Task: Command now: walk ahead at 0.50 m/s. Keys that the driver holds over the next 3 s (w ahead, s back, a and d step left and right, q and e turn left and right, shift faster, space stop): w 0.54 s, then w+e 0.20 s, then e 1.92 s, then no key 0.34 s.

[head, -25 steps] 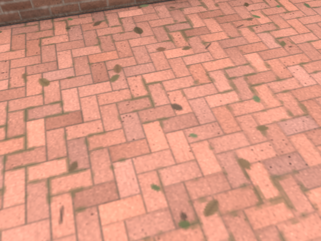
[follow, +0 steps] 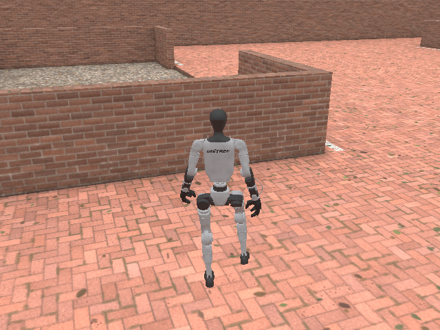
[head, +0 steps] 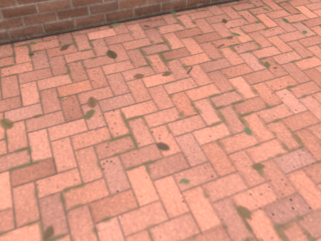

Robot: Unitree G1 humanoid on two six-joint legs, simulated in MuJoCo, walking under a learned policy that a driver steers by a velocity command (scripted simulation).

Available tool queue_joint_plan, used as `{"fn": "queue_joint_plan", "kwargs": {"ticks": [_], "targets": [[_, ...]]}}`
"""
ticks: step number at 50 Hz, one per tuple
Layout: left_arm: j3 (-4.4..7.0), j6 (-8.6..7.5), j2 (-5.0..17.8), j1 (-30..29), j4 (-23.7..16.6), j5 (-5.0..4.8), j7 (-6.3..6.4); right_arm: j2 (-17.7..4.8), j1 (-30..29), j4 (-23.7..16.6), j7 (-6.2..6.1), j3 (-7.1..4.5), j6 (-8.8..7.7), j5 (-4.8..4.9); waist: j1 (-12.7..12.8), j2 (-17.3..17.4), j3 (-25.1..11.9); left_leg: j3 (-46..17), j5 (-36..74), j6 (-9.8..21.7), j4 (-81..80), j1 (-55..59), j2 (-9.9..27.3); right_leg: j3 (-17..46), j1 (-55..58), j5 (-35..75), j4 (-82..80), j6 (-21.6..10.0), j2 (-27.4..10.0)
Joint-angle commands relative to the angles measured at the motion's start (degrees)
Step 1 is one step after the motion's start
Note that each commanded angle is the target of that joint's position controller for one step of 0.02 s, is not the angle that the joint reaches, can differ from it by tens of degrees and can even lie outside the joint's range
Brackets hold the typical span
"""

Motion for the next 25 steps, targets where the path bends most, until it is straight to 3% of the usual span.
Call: {"fn": "queue_joint_plan", "kwargs": {"ticks": [1, 6, 8, 10, 11, 12, 13, 14, 15, 16, 17, 18, 20, 22, 25], "targets": [[0.05, -0.60, 1.4, -4.0, -3.5, -0.05, -0.46, -9.0, -0.2, -2.7, -0.88, -1.54, -0.55, 0.41, 0.7, 5.9, 3.2, -7.6, 12.6, 7.1, -7.0, -1.1, 14.4, -1.1, -0.3, 8.2, -9.1, 0.5, 0.8], [-0.71, -1.15, 1.2, -12.1, -6.3, -0.66, -1.91, -9.6, 4.8, -0.3, -1.13, -1.86, 0.41, 0.87, -1.8, 5.8, 6.0, -7.0, 12.0, 6.9, -5.0, 6.8, 16.8, -2.4, -1.4, 7.0, -17.8, -0.4, 2.7], [-0.76, -1.55, 1.7, -13.4, -7.4, -0.81, -2.68, -10.0, 5.1, 0.3, -1.39, -2.23, 0.99, 1.05, -1.3, 6.2, 6.3, -7.3, 14.9, 6.5, -2.6, 10.3, 18.6, -2.3, -1.3, 3.5, -19.7, -1.6, 3.1], [-0.25, -1.87, 3.2, -10.8, -7.2, -0.87, -3.08, -10.9, 3.7, 0.1, -1.57, -2.64, 1.43, 1.16, 0.9, 7.3, 4.4, -7.0, 23.8, 5.4, 1.2, 11.8, 19.2, -3.4, 4.4, -0.6, -21.1, -3.1, 4.7], [0.49, -1.97, 4.7, -6.7, -6.2, -0.74, -3.01, -11.4, 2.4, -0.2, -1.60, -2.82, 1.65, 1.19, 3.4, 8.3, 1.7, -6.2, 33.6, 4.7, 5.7, 11.5, 18.5, -5.0, 11.3, -1.9, -21.4, -4.1, 6.7], [1.82, -1.95, 7.0, 2.0, -3.5, -0.57, -2.73, -10.7, 1.2, -0.5, -1.56, -2.51, 1.95, 1.14, 7.8, 7.8, -3.3, -4.0, 40.2, 3.3, 15.5, 9.0, 15.8, -6.5, 23.2, -1.0, -22.3, -5.7, 8.7], [3.12, -1.88, 10.7, 13.1, -0.7, 0.01, -2.22, -9.1, 1.1, -1.6, -1.49, -1.70, 1.96, 0.51, 11.6, 4.2, -11.3, -1.9, 30.3, 1.4, 31.3, -2.1, 12.7, 1.1, 41.5, 0.4, -20.0, -8.8, 2.0], [4.33, -1.58, 16.1, 19.5, 0.8, 0.66, -2.02, -1.6, 8.1, -2.3, -0.77, 0.47, 0.72, 0.12, 8.8, -10.3, -19.9, -1.4, -2.4, -2.9, 54.7, -26.2, 2.0, 28.3, 63.8, -7.6, -24.2, -18.5, -12.8], [2.79, -1.41, 11.6, 19.7, 0.9, 0.26, -2.10, -4.4, 6.6, -1.4, -0.31, 0.03, -0.96, 1.24, 9.8, -10.5, -23.2, -10.3, -22.9, -2.2, 63.3, -33.8, 0.9, 40.8, 65.4, -13.2, -32.4, -19.4, -14.9], [1.85, -1.55, 8.6, 14.0, 0.0, -0.22, -2.00, -8.8, 0.8, -3.2, -0.10, -1.20, -1.85, 2.79, 9.0, -7.7, -13.7, -10.2, -20.0, -1.1, 66.1, -39.1, 4.6, 31.8, 57.8, -14.1, -33.0, -15.8, -12.8], [1.11, -1.58, 6.4, 8.6, -1.4, -0.13, -1.94, -9.3, -3.2, -4.2, -0.40, -1.29, -2.08, 2.93, 7.4, -3.2, -8.1, -8.4, -14.3, -0.6, 63.7, -38.2, 8.0, 23.5, 48.2, -10.6, -34.3, -13.7, -10.5], [0.49, -1.69, 4.6, 5.0, -1.8, 0.39, -2.19, -8.9, -5.0, -4.4, -0.90, -1.67, -1.70, 2.13, 5.5, -0.3, -3.9, -7.4, -10.2, -0.7, 59.7, -35.4, 10.1, 17.8, 39.3, -6.3, -36.4, -12.5, -8.2], [-0.14, -2.04, 2.7, 3.3, -1.4, 1.14, -2.58, -6.6, -2.5, -3.8, -1.36, -1.95, 0.06, 1.44, 2.2, -2.3, -1.9, -7.8, -6.3, -0.8, 54.5, -28.6, 12.4, 11.6, 30.5, -3.5, -39.9, -11.3, -5.1], [0.19, -2.32, 4.2, 5.3, -0.2, 0.92, -2.25, -5.1, -2.4, -3.9, -1.55, -1.91, 1.06, 1.20, 1.5, -2.0, -0.4, -7.0, -4.1, -1.5, 51.1, -28.7, 12.8, 8.4, 28.0, -0.3, -42.2, -12.3, -4.5], [0.59, -2.21, 6.2, 8.4, 1.0, 0.82, -1.05, -5.8, -8.8, -6.3, -1.66, -2.26, 1.26, 0.52, 2.5, -0.5, 1.7, -6.8, 4.3, -3.1, 41.9, -34.7, 13.1, 6.1, 30.1, 3.4, -43.7, -12.3, -4.5]]}}
Next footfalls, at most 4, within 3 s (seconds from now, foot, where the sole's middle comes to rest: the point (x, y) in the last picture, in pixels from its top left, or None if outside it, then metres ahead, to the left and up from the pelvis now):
0.26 right None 0.33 -0.16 -0.79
0.80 left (137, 212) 0.64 0.08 -0.79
1.26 right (197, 214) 0.62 -0.19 -0.79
1.74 left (151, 194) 0.73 0.01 -0.79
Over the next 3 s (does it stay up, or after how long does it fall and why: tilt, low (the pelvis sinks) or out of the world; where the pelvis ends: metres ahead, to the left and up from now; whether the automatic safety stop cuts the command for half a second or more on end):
stays up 0.58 -0.08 -0.02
